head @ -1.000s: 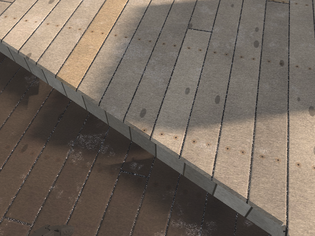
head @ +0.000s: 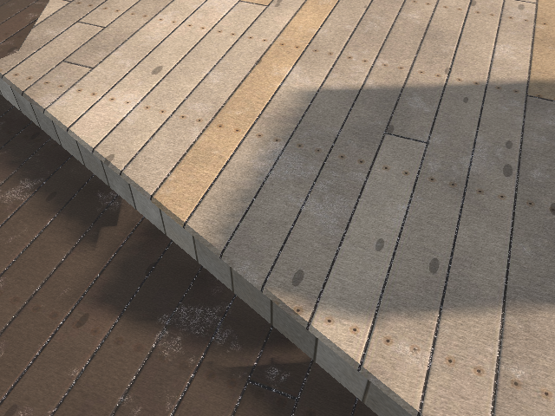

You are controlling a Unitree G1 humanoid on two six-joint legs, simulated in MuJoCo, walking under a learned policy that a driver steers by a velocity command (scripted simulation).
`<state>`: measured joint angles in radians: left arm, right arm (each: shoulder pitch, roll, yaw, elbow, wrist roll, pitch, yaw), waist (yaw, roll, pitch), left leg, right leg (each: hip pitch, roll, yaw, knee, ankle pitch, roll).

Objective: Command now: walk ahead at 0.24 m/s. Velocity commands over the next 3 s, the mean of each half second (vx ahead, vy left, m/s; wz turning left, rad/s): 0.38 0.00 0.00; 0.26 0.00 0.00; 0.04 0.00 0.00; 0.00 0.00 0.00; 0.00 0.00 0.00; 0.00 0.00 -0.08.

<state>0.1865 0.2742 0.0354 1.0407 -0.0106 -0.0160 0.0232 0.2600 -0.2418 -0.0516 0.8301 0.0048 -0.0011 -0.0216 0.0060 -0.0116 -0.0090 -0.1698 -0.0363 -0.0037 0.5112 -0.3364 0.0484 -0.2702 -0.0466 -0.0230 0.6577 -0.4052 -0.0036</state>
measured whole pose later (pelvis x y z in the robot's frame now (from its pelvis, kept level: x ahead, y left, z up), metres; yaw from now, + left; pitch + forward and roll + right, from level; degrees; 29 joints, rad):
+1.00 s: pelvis +0.38 +0.00 +0.00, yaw +0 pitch +0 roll +2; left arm 0.18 0.23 0.03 0.97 0.01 0.01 0.04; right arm 0.16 -0.21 -0.01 0.98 -0.02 -0.04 0.01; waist -0.01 -0.02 0.01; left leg -0.25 -0.07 0.08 0.42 -0.17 0.07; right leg -0.37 -0.07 0.01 0.65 -0.25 0.03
